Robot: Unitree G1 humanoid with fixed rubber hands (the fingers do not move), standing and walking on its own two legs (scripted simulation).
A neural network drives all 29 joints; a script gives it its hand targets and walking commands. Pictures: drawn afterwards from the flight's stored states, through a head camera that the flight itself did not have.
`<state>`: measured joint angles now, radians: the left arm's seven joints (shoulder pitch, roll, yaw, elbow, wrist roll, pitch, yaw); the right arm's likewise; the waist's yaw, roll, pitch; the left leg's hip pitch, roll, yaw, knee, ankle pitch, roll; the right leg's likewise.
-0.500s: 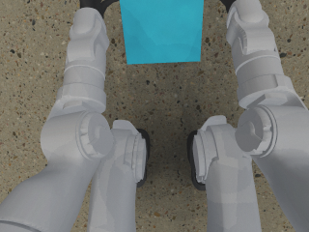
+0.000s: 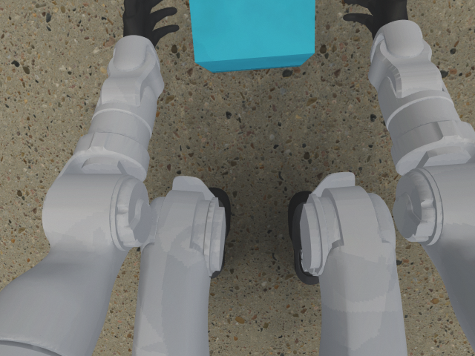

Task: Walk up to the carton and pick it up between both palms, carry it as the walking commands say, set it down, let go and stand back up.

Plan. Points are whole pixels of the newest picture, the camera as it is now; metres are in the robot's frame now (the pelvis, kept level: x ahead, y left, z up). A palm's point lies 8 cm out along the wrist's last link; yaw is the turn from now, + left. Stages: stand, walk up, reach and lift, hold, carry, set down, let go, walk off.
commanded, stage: set down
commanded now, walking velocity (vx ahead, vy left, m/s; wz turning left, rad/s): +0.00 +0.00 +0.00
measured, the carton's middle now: out of the picture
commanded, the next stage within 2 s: let go in 1.68 s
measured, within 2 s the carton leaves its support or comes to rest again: neither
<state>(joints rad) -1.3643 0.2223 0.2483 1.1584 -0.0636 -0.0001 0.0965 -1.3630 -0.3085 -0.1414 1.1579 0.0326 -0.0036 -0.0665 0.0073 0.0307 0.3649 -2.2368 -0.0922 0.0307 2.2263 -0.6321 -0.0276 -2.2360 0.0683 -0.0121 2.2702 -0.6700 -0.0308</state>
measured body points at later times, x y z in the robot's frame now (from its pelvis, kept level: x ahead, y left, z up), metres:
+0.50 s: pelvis -0.02 +0.00 +0.01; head +0.33 -0.02 +0.28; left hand +0.53 +0.14 -0.15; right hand +0.53 -0.19 -0.15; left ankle +0.10 +0.11 -0.33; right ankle +0.08 -0.10 -0.33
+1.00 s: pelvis +0.00 +0.00 +0.14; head +0.33 -0.02 +0.45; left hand +0.53 +0.15 +0.01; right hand +0.54 -0.19 +0.01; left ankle +0.10 +0.11 -0.33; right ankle +0.08 -0.10 -0.33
